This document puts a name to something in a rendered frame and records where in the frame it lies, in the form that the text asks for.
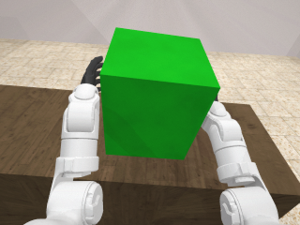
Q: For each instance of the robot right forearm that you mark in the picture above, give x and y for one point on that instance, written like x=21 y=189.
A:
x=234 y=164

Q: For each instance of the robot right upper arm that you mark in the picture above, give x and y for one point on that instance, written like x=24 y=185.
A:
x=247 y=206

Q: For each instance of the robot left forearm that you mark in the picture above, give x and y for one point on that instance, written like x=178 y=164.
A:
x=79 y=145

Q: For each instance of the pedestal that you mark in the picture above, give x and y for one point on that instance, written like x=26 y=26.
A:
x=135 y=190

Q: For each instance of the carton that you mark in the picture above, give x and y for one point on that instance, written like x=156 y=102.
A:
x=156 y=90

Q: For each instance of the robot left upper arm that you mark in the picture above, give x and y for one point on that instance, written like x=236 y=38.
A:
x=73 y=203

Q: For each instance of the robot left hand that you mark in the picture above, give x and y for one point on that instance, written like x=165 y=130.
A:
x=92 y=72

